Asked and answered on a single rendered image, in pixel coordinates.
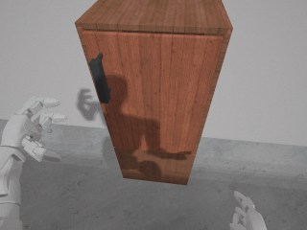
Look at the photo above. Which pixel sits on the robot right hand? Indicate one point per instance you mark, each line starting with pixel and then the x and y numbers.
pixel 252 220

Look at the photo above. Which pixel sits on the left robot forearm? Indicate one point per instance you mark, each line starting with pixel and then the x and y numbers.
pixel 11 162

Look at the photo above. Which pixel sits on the cupboard door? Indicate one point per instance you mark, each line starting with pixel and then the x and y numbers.
pixel 159 86

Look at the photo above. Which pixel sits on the robot left hand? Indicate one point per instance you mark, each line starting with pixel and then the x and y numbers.
pixel 19 126

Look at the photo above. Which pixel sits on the handle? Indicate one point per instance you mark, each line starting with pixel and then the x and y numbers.
pixel 98 74

